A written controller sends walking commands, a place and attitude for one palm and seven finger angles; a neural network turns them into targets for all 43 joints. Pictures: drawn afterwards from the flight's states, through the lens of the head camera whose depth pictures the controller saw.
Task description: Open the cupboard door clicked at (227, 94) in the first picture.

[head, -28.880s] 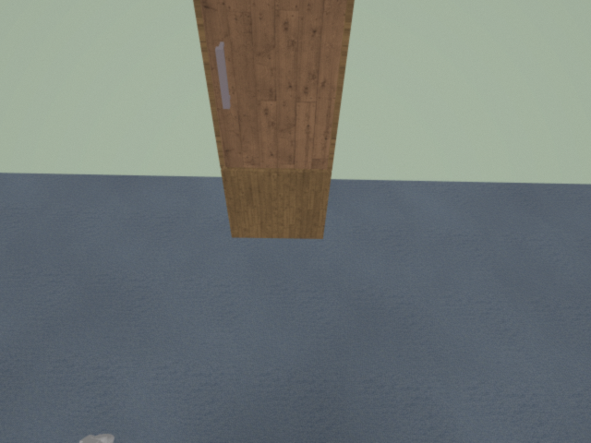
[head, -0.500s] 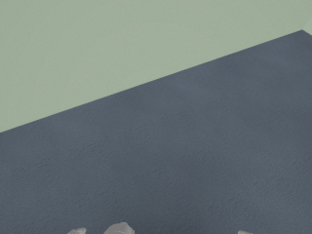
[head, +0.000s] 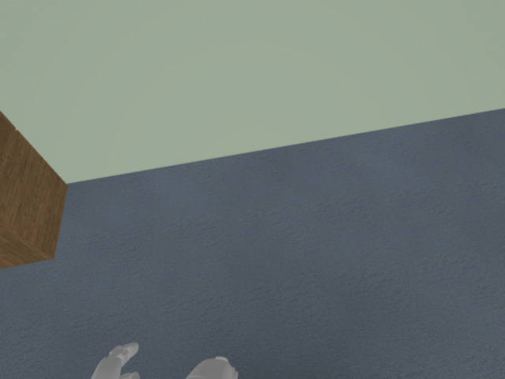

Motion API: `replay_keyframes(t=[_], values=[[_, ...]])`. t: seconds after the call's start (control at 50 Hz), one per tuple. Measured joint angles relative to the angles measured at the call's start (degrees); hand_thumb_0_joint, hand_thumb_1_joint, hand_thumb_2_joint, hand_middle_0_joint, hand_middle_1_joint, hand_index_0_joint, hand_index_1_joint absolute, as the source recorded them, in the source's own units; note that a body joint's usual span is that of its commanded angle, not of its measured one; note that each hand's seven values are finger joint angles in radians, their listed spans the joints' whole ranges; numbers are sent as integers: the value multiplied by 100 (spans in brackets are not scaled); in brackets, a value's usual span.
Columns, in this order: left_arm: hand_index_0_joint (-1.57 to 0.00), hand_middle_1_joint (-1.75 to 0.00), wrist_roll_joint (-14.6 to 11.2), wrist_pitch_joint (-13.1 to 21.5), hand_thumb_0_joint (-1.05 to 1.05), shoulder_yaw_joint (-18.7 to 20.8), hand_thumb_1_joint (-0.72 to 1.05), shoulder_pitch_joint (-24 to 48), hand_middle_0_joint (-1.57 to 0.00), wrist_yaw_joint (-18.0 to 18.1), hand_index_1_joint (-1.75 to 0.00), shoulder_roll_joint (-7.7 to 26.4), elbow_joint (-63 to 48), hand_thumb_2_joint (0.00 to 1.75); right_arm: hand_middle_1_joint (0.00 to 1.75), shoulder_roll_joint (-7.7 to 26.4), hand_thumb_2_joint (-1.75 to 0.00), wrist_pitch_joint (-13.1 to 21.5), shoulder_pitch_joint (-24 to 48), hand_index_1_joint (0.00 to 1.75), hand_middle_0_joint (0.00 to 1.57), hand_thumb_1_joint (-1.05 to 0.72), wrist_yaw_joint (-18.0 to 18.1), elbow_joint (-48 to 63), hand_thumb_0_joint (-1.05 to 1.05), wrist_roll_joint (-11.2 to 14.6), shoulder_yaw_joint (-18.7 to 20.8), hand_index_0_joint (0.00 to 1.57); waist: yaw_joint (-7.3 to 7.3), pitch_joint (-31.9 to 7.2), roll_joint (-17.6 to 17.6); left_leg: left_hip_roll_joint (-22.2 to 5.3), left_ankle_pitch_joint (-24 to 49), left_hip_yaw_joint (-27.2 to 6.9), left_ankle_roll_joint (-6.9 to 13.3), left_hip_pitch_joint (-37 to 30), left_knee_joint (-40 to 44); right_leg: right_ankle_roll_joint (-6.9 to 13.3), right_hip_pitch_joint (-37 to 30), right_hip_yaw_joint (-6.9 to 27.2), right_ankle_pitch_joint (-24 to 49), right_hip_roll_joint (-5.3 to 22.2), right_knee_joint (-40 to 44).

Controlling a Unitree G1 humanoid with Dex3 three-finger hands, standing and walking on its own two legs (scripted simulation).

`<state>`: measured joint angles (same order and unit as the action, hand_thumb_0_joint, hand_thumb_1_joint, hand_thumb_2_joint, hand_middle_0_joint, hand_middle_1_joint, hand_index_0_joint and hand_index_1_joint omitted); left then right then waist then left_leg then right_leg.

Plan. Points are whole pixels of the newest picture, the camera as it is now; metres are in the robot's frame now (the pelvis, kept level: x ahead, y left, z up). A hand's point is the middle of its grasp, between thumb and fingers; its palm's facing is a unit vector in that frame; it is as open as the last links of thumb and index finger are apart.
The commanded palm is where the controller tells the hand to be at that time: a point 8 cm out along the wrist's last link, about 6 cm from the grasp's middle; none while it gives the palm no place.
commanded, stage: turn to face it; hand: left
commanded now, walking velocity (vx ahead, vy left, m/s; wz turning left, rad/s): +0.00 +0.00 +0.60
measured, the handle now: out of the picture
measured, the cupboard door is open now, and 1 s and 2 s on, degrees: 46 46 46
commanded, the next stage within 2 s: take the last steps up to it in 1.50 s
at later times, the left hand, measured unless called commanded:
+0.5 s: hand out of the picture +0.04 +0.23 -0.16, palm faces +0.33 -0.90 -0.26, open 7.4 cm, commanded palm none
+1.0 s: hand out of the picture -0.06 +0.17 -0.18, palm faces +0.63 -0.74 -0.22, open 7.4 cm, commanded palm none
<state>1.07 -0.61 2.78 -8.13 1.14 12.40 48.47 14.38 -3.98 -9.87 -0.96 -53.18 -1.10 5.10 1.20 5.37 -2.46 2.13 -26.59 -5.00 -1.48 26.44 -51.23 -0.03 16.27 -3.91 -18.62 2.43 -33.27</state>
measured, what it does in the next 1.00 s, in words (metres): steps on the spot, turning left: left foot, then right foot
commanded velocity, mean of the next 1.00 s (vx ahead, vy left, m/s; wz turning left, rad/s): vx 0.00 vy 0.00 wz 0.60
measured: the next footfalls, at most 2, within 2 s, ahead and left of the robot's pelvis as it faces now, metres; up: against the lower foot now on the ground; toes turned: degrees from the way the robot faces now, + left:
left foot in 0.26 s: +0.04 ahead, +0.13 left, +0.00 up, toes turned +16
right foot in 0.60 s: +0.12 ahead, -0.13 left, +0.00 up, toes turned +20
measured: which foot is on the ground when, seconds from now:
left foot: up 0.00-0.24, down 0.26-0.60, up 0.62-0.94, down 0.96-1.00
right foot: down 0.00-0.26, up 0.28-0.58, down 0.60-0.94, up 0.96-1.00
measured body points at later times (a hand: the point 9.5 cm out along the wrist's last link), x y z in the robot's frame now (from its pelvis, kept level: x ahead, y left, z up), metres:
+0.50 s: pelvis +0.02 -0.01 +0.01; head +0.07 +0.02 +0.45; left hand +0.02 +0.28 -0.14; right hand +0.19 -0.22 -0.13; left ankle +0.00 +0.12 -0.73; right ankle +0.05 -0.15 -0.68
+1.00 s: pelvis +0.02 -0.03 -0.01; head +0.05 +0.03 +0.44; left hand -0.09 +0.21 -0.17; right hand +0.28 -0.16 -0.13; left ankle -0.03 +0.06 -0.73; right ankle +0.08 -0.15 -0.71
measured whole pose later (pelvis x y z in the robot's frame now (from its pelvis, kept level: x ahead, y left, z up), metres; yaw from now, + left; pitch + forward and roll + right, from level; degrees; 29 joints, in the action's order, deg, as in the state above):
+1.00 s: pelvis +0.02 -0.03 -0.01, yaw +38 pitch +0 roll +0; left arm 0.9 -2.8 3.5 -13.3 0.7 14.0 51.7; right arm 13.3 -1.9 -5.7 -1.9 -51.3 -1.2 3.8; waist -0.3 6.3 4.1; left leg 0.1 -16.4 3.9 2.4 19.2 -37.0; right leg -3.4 19.7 -8.8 -29.4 9.2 -49.7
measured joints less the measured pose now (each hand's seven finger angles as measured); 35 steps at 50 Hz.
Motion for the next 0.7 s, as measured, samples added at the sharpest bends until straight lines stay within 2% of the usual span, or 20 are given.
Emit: replay_keyframes(t=[0.04, 0.08, 0.12, 0.2, 0.24, 0.26, 0.28, 0.3, 0.32, 0.36, 0.4, 0.5, 0.56, 0.6, 0.62, 0.66, 0.7], values=[[-20, -30, 0, -10, 1, -41, 90, -74, -20, 25, -30, -87, 28, 90, 30, 42, -90, -42, 66, 30, 20, -91, -32, -27, 1, -1, 27, 20, 26, 54, 18, -56, -15, 236, -75, 266, -993, 8, -151, -121, 5, 87, 118], [-20, -30, 9, -29, 1, -61, 90, -140, -20, 32, -30, -129, 81, 90, 30, 28, -90, -49, 110, 30, 20, -91, -66, -23, 1, 9, 21, 20, 59, 87, 123, -162, 29, 472, -155, 284, -1167, 1, -297, -245, 40, 200, 262], [-20, -30, 15, -28, 1, -72, 90, -193, -20, 21, -30, -141, 122, 90, 30, -12, -90, -41, 146, 30, 20, -91, -91, -10, 1, 21, -10, 19, 64, 117, 264, -254, 34, 669, -204, 120, -724, -12, -408, -385, 40, 321, 342], [-20, -30, 29, -1, 1, -67, 90, -303, -20, -14, -30, -105, 164, 89, 30, -63, -90, -10, 278, 30, 20, -91, -119, 21, 1, 43, -78, 19, -35, 187, 478, -311, 108, 904, -167, -347, 513, -80, -481, -680, -121, 517, 193], [-21, -30, 16, -9, 1, -37, 90, -386, -21, -33, -30, -45, 195, 89, 30, -69, -90, 31, 349, 30, 20, -91, -124, 73, 1, 39, -106, 19, -70, 191, 552, -286, 472, 992, -107, -637, 1208, -143, -430, -822, -297, 611, -71], [-21, -30, -3, -27, 1, -18, 90, -459, -21, -46, -30, -14, 199, 89, 30, -44, -90, 75, 358, 30, 20, -91, -134, 128, 1, 27, -120, 19, -79, 150, 547, -298, 955, 1008, -26, -814, 1621, -180, -330, -882, -428, 645, -331], [-21, -30, -29, -70, 1, 7, 90, -489, -21, -61, -30, 32, 219, 89, 30, -32, -90, 141, 367, 30, 20, -91, -128, 177, 1, 4, -111, 19, -55, 105, 546, -272, 1081, 959, 247, -777, 1670, -263, -126, -838, -644, 662, -812], [-21, -30, -33, -145, 1, 34, 90, -460, -21, -56, -30, 107, 254, 89, 30, -60, -90, 191, 394, 30, 20, -91, -108, 202, 1, -9, -115, 19, -66, 121, 609, -225, 1002, 914, 354, -671, 1486, -309, 111, -614, -1010, 631, -1395], [-20, -30, -30, -223, 1, 65, 90, -420, -20, -37, -30, 172, 295, 89, 30, -88, -90, 229, 394, 30, 20, -91, -82, 225, 1, -17, -134, 19, -87, 123, 649, -203, 906, 866, 373, -613, 1379, -339, 351, -382, -1251, 547, -1948], [-20, -30, -32, -315, 1, 120, 90, -321, -20, -12, -30, 253, 375, 89, 30, -124, -90, 266, 334, 30, 20, -91, -8, 264, 1, -33, -165, 20, -106, 87, 639, -188, 874, 730, 320, -604, 1433, -389, 751, -78, -1254, 382, -2723], [-20, -30, -32, -333, 1, 157, 90, -231, -20, -29, -30, 290, 375, 90, 30, -140, -90, 263, 276, 30, 20, -91, 45, 255, 1, -47, -186, 20, -125, 62, 583, -179, 1015, 592, 242, -676, 1666, -413, 991, 103, -995, 291, -2961], [-20, -30, -44, -272, 1, 155, 91, -82, -20, -68, -30, 273, 206, 90, 30, -136, -90, 217, 155, 30, 20, -91, 52, 176, 1, -67, -194, 20, -110, 27, 350, -189, 1282, 246, 168, -816, 2058, -407, 945, 294, -727, 155, -2066], [-20, -30, -57, -212, 1, 128, 91, -19, -20, -75, -30, 235, 97, 90, 30, -127, -90, 152, 91, 30, 20, -91, 34, 141, 1, -67, -163, 20, -52, -1, 208, -183, 1285, -4, 61, -759, 1997, -366, 593, 289, -543, 23, -1124], [-20, -30, -56, -127, 1, 101, 90, -49, -20, -80, -30, 227, 1, 90, 30, -122, -90, 100, 22, 30, 20, -91, 23, 133, 1, -37, -128, 20, -41, -72, 178, -116, 1194, -151, -31, -627, 1780, -311, 177, 238, -147, -15, -175], [-20, -30, -26, -65, 1, 96, 90, -65, -20, -64, -30, 205, -25, 90, 30, -105, -90, 76, 16, 30, 20, -91, 16, 120, 1, -12, -99, 20, -62, -86, 165, -84, 914, -167, -33, -500, 1501, -218, 135, 209, 185, -4, -17], [-20, -30, 8, -25, 1, 31, 90, -72, -20, -29, -30, 86, -20, 90, 30, -19, -90, 11, 46, 30, 20, -91, -2, 67, 1, -1, -27, 20, -32, -23, 55, -32, 85, -79, -33, -153, 368, -61, 90, 19, 112, 55, -178], [-20, -30, 9, -20, 1, -18, 90, -150, -20, 0, -30, -17, -5, 90, 30, 39, -90, -46, 91, 30, 20, -91, -33, 8, 1, -7, 13, 20, -27, 10, 45, -38, -54, 150, -66, 150, -792, -6, -65, -121, 30, 147, -83]])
